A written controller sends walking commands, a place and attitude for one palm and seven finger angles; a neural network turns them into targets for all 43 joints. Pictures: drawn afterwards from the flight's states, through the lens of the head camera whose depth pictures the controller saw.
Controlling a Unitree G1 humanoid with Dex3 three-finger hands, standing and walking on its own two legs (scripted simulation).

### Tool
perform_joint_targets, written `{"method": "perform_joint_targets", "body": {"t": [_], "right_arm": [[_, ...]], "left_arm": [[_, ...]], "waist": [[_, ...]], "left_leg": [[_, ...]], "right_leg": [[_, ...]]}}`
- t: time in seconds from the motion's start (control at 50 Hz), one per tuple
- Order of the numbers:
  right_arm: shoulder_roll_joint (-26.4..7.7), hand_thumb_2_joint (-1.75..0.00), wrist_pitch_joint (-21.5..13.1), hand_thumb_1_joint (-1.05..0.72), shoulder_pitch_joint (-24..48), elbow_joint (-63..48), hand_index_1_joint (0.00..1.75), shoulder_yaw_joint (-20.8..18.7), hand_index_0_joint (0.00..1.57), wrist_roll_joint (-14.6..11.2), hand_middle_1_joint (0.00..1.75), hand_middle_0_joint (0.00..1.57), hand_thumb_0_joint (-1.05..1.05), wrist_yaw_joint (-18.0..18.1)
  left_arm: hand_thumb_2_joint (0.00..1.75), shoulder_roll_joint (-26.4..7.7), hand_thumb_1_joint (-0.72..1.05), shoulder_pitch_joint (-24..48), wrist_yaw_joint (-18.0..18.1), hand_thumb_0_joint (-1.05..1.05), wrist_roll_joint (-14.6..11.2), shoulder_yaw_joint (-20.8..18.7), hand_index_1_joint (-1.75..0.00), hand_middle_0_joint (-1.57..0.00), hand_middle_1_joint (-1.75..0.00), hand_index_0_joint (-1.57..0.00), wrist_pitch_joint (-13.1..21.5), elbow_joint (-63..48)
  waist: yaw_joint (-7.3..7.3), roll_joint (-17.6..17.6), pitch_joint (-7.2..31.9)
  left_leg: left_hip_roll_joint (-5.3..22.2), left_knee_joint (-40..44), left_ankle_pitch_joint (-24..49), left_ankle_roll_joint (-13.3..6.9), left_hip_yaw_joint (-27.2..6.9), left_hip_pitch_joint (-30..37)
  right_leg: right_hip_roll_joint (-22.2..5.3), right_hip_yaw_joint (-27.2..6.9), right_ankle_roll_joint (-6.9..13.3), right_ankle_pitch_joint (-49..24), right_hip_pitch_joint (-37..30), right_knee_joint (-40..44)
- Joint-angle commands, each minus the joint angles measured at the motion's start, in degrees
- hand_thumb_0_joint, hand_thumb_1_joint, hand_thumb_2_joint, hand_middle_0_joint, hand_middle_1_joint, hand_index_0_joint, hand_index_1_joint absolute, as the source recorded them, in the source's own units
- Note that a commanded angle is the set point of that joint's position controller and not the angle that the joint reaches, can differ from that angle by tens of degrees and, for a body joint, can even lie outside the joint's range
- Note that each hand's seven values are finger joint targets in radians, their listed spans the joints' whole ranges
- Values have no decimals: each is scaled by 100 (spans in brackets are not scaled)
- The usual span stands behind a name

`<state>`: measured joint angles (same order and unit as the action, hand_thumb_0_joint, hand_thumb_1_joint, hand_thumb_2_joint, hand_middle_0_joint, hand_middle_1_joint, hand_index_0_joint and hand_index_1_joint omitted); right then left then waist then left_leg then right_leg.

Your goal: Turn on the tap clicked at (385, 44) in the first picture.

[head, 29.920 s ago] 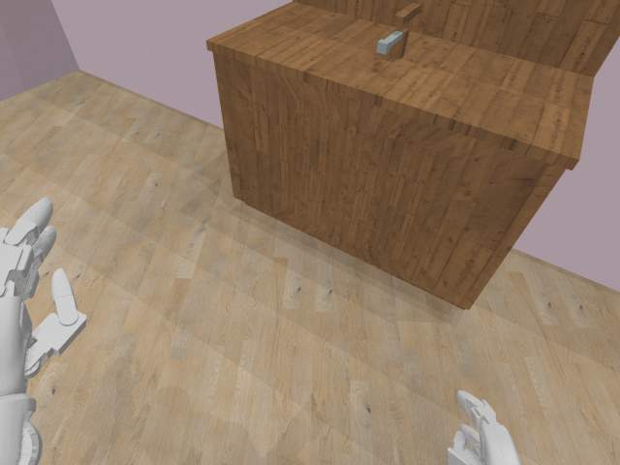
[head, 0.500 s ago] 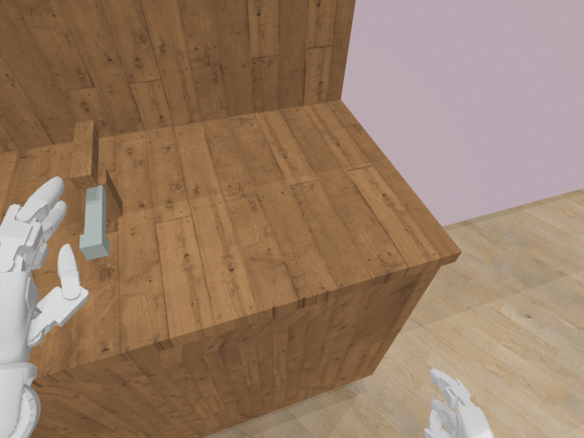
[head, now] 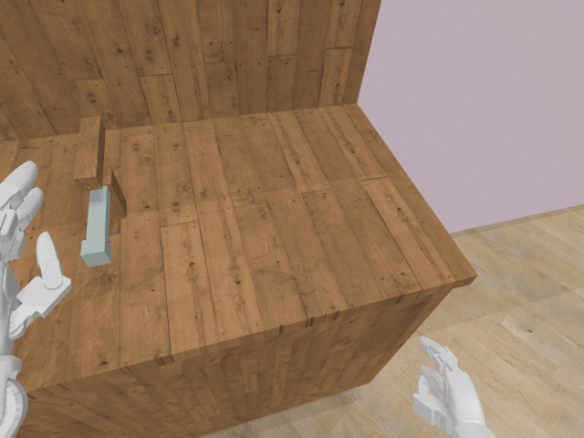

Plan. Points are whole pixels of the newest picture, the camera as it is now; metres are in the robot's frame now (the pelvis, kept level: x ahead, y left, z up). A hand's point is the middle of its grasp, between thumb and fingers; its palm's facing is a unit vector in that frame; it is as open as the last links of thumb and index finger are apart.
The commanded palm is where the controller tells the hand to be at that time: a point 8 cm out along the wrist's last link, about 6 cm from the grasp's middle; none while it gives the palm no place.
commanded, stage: come to a stop and stand still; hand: left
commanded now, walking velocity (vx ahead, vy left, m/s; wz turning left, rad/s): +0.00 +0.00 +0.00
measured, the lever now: (96, 251) +0.31 +0.30 +0.07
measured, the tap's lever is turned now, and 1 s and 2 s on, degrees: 0 0 0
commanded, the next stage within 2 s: look again from close up in 0.08 s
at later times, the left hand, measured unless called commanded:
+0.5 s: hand (63, 295) +0.21 +0.25 +0.15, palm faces +0.37 -0.85 -0.36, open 7.4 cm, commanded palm +0.15 +0.28 +0.17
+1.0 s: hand (69, 345) +0.17 +0.23 +0.14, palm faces +0.50 -0.81 -0.31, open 7.4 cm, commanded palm +0.13 +0.27 +0.16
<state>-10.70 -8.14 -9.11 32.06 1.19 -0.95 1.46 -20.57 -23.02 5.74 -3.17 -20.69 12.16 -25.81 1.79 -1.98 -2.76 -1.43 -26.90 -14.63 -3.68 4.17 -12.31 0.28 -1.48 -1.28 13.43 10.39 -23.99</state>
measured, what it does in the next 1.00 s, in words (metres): shifts its weight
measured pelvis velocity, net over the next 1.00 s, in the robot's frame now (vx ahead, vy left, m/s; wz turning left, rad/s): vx -0.04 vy -0.05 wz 0.05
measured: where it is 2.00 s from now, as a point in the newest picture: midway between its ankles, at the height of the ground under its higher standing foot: outside the picture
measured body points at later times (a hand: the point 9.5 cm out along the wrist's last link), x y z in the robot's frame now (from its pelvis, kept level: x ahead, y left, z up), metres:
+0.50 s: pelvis -0.01 +0.00 +0.00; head +0.01 +0.02 +0.45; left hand +0.18 +0.29 +0.17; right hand +0.16 -0.23 -0.07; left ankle +0.00 +0.07 -0.74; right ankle -0.01 -0.14 -0.74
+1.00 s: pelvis -0.04 -0.05 -0.02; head -0.05 -0.05 +0.43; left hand +0.13 +0.27 +0.16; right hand +0.19 -0.25 -0.08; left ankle +0.00 +0.07 -0.74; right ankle -0.01 -0.13 -0.74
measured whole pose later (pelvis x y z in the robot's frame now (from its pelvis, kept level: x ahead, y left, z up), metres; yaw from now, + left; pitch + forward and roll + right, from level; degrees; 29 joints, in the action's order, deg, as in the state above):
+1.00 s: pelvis -0.04 -0.05 -0.02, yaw +3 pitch -1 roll +1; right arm -12.6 -7.1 -6.3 36.0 2.5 -0.3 2.1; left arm -21.3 -17.3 6.6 -5.7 -18.9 2.1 -20.5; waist 4.7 -0.8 0.0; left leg -0.5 -35.9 -15.1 -0.4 1.0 -19.9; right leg 0.5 4.6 3.0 17.9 18.9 -37.7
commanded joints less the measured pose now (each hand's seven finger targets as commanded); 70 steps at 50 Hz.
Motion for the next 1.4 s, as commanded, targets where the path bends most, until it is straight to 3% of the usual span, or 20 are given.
{"method": "perform_joint_targets", "body": {"t": [0.0, 0.54, 0.56, 0.58, 0.6, 0.62, 0.66, 0.7, 0.76, 0.84, 0.86, 0.92, 0.98, 1.04, 1.1, 1.16, 1.24, 1.26, 1.3, 1.38], "right_arm": [[-759, -90, -211, -90, 250, -866, 30, -302, 20, -23, 30, 20, 0, 58], [-802, -90, -152, -90, 248, -843, 30, -333, 20, -28, 30, 20, 0, 140], [-1202, -90, 39, -90, -869, -1564, 30, 655, 20, -426, 30, 20, 0, 581], [-787, -90, -189, -90, 371, -501, 30, -340, 20, 368, 30, 20, 0, 412], [-995, -90, -283, -90, 243, -636, 30, -286, 20, 244, 30, 20, 0, 32], [-1259, -90, -185, -90, 62, -508, 30, -433, 20, 208, 30, 20, 0, -65], [-1031, -90, -213, -90, 463, -558, 30, -326, 20, -37, 30, 20, 0, -59], [-1161, -90, -203, -90, 631, -538, 30, -287, 20, -54, 30, 20, 0, -136], [-1109, -90, -92, -90, 1044, -708, 30, -123, 20, -134, 30, 20, 0, -141], [-1028, -90, -32, -90, 1091, -783, 30, -151, 20, 65, 30, 20, 0, 47], [-983, -90, -48, -90, 1106, -671, 30, -150, 20, 20, 30, 20, 0, 96], [-808, -90, -177, -90, 1028, -425, 30, -113, 20, 55, 30, 20, 0, 120], [-890, -90, -181, -90, 1011, -276, 30, -88, 20, 36, 30, 20, 0, 180], [-949, -90, -138, -90, 1174, -314, 30, -46, 20, -32, 30, 20, 0, 350], [-957, -90, -128, -90, 1284, -359, 30, -73, 20, -106, 30, 20, 0, 485], [-906, -90, -186, -90, 1384, -284, 30, -107, 20, -155, 30, 20, 0, 508], [-838, -90, -303, -90, 1075, -351, 30, -246, 20, -71, 30, 20, 0, 385], [-834, -90, -329, -90, 1057, -307, 30, -247, 20, -103, 30, 20, 0, 355], [-859, -90, -372, -90, 771, -377, 30, -284, 20, -85, 30, 20, 0, 285], [-936, -90, -417, -90, 440, -355, 30, -255, 20, -153, 30, 20, 0, 308]], "left_arm": [[90, -841, 90, 463, 83, 0, 3, -422, -30, -20, -30, -20, 352, -1437], [90, -930, 90, 270, 110, 0, 30, -512, -30, -20, -30, -20, 324, -1274], [90, -5439, 90, 5241, 260, 0, 266, -1898, -30, -20, -30, -20, 1067, -3342], [90, -2516, 90, 3498, -56, 0, 691, -1728, -30, -20, -30, -20, -128, -25], [90, -1709, 90, 2550, -202, 0, 251, -631, -30, -20, -30, -20, -338, 352], [90, -1567, 90, 1997, -319, 0, 151, -921, -30, -20, -30, -20, -529, -145], [90, -542, 90, 1042, -724, 0, -692, -402, -30, -20, -30, -20, -1253, -34], [90, -604, 90, 707, -912, 0, -770, -101, -30, -20, -30, -20, -1716, -551], [90, -909, 90, 1133, -721, 0, -259, -21, -30, -20, -30, -20, -1937, -880], [90, -1466, 90, 1287, -159, 0, -155, -845, -30, -20, -30, -20, -1134, -1148], [90, -1907, 90, 1737, 65, 0, -202, -1256, -30, -20, -30, -20, -833, -1420], [90, -1364, 90, 2082, 414, 0, -258, -883, -30, -20, -30, -20, -310, -999], [90, -1471, 90, 2396, 322, 0, -175, -683, -30, -20, -30, -20, -453, -309], [90, -1407, 90, 2497, -145, 0, -319, -142, -30, -20, -30, -20, -1092, 184], [90, -1448, 90, 2628, -499, 0, -512, -43, -30, -20, -30, -20, -1598, 286], [90, -1717, 90, 2373, -515, 0, -604, -580, -30, -20, -30, -20, -1521, 234], [90, -1680, 90, 1216, -277, 0, -860, -1210, -30, -20, -30, -20, -871, -502], [90, -1853, 90, 829, -164, 0, -885, -1517, -30, -20, -30, -20, -777, -488], [90, -1504, 90, 382, -105, 0, -958, -1363, -30, -20, -30, -20, -686, -825], [90, -1035, 90, 37, -229, 0, -1011, -999, -30, -20, -30, -20, -955, -656]], "waist": [[-76, 709, 987], [-79, 541, 799], [-387, 1888, 753], [405, 1258, 1532], [-28, 699, 1000], [193, 836, 2090], [341, 1087, 2090], [410, 965, 1522], [265, 604, 634], [188, -385, 1007], [229, -135, 1100], [172, 618, 988], [36, 1150, 884], [5, 1124, 597], [56, 516, 507], [242, -125, 496], [435, -451, 1375], [529, -413, 1501], [443, 49, 1880], [282, 385, 1494]], "left_leg": [[737, 528, 1677, 352, -602, 469], [699, 861, 469, 282, -714, 123], [600, 919, -387, 54, -930, -947], [377, 486, 1392, 700, -683, 666], [402, 437, 3299, 949, -943, 678], [624, 72, 4140, 910, -886, 1666], [558, 49, 4117, 880, -825, 1981], [469, 48, 3234, 739, -721, 1363], [311, 146, 1300, 566, -661, 279], [224, -17, 85, 332, -697, -125], [226, 18, -358, 340, -707, -86], [140, -123, -1203, 314, -653, -224], [25, -416, -1348, 255, -526, -461], [1, -814, -1128, 289, -441, -762], [144, -1132, -812, 391, -557, -1033], [225, -1308, -615, 458, -723, -1243], [324, -1289, -250, 439, -870, -1330], [279, -1272, -140, 431, -818, -1350], [248, -1278, 527, 388, -679, -1124], [178, -1200, 1264, 273, -441, -821]], "right_leg": [[-285, -155, 222, -1550, -309, 106], [-300, -166, 211, -993, -421, 370], [315, 99, -204, 201, -1045, -548], [234, 425, 470, -416, -16, -692], [244, 714, 415, -664, 539, -388], [289, 585, 298, -900, 777, -642], [206, 511, 258, -581, 886, -725], [65, 654, 282, -717, 836, -655], [121, 767, 342, -631, 852, -632], [173, 704, 225, 207, 1091, -655], [187, 595, 214, 490, 1140, -645], [121, 466, 222, 1032, 1317, -576], [-34, 260, 243, 1325, 1373, -381], [-370, -398, 255, 2169, 1265, 95], [-750, -1066, 145, 2643, 1009, 467], [-908, -1282, -13, 2625, 819, 492], [-916, -1110, -102, 855, 237, -130], [-878, -1058, -111, 252, 53, -297], [-811, -774, -93, -1599, -115, -779], [-576, -151, -49, -3142, 181, -1009]]}}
